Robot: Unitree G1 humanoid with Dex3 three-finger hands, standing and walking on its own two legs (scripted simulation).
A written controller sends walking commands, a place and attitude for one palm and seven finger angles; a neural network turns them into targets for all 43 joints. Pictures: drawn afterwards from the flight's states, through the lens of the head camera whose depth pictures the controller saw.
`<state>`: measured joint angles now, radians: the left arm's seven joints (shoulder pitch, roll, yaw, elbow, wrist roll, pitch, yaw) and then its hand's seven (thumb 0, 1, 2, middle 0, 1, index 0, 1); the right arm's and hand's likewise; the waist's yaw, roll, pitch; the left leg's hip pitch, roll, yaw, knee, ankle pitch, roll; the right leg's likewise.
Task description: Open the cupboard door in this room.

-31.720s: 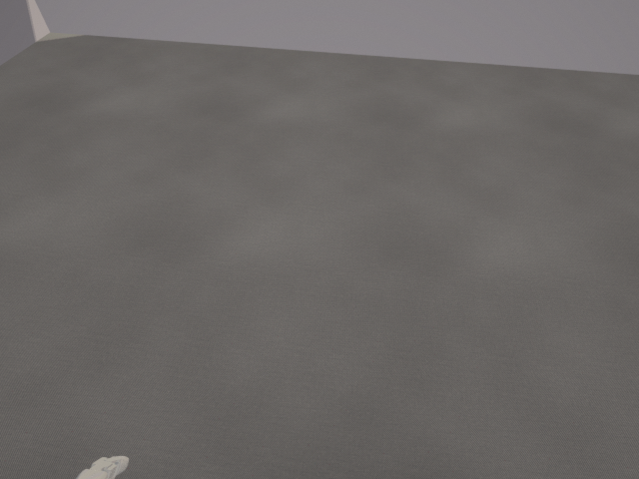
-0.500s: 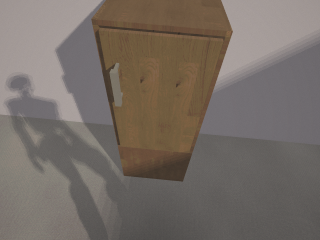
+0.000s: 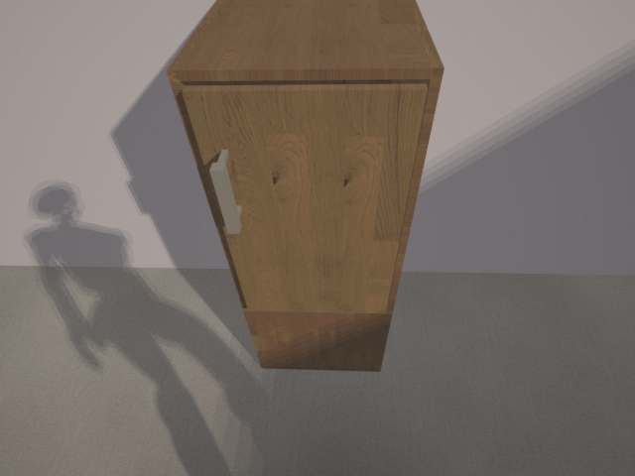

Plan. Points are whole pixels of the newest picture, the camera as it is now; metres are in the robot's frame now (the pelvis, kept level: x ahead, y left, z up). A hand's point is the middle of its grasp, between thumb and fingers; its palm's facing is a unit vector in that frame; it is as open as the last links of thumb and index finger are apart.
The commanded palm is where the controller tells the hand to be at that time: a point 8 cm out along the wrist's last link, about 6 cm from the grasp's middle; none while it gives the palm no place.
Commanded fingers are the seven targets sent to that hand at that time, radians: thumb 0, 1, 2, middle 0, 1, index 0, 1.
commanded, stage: look again from close up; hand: left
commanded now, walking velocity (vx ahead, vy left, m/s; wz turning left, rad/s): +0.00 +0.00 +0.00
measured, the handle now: (229, 192) +0.54 +0.18 +0.05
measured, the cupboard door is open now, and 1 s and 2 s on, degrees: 0 0 0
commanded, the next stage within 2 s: raise the hand with hooked fingers in 0.22 s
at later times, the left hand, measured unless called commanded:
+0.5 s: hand (187, 418) +0.20 +0.18 -0.03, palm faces +0.25 -0.96 -0.08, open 7.6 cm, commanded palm +0.13 +0.24 -0.05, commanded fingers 0.00 0.67 0.80 -0.22 -0.45 -0.22 -0.45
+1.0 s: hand (169, 418) +0.20 +0.20 -0.01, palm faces -0.01 -1.00 -0.06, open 10.1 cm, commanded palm +0.16 +0.26 -0.01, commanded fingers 0.00 0.08 0.55 -0.26 -0.82 -0.26 -0.82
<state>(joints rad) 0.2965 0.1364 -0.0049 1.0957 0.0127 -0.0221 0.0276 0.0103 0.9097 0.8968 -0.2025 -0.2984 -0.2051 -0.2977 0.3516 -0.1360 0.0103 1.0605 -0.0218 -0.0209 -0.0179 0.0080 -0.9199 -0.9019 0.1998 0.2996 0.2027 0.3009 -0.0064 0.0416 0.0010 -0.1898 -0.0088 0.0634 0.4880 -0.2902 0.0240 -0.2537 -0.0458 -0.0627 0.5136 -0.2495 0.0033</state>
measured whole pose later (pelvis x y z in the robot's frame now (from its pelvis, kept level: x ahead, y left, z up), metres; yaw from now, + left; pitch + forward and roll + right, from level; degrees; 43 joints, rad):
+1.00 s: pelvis -0.02 -0.02 -0.07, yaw +2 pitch +12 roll -2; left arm 0.30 0.28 0.27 0.06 -0.33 -0.34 -0.42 0.01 0.30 0.64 -0.24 -0.68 -0.25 -0.68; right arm 0.22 -0.18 0.04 0.57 0.03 -0.23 -0.05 0.01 -0.90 -0.90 0.20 0.30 0.21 0.30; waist 0.02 0.03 -0.09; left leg -0.77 0.04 -0.03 1.09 -0.52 -0.01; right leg -0.78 -0.02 -0.14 1.03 -0.46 -0.04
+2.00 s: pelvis +0.00 +0.00 -0.02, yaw +1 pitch +6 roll -1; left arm -0.11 0.44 0.45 0.42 -0.36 -0.17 -0.52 -0.01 -0.50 0.30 -0.30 -1.20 -0.30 -1.20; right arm 0.29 -0.28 0.05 0.59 0.04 -0.21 -0.09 0.01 -0.90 -0.90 0.21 0.30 0.21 0.30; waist 0.01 0.03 -0.06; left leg -0.46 0.02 0.02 0.76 -0.40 0.02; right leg -0.48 -0.03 -0.09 0.71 -0.33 -0.01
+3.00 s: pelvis -0.01 -0.02 -0.03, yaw +0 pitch +7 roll +0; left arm -0.35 0.45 0.43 0.69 -0.29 -0.23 -0.48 -0.01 -0.50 0.30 -0.30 -1.20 -0.31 -1.20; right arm 0.31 -0.29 0.05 0.59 0.04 -0.16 -0.09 0.01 -0.90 -0.90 0.20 0.30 0.21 0.30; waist -0.03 0.02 -0.05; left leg -0.50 0.03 0.03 0.76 -0.39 0.00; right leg -0.54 -0.02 -0.08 0.73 -0.32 -0.02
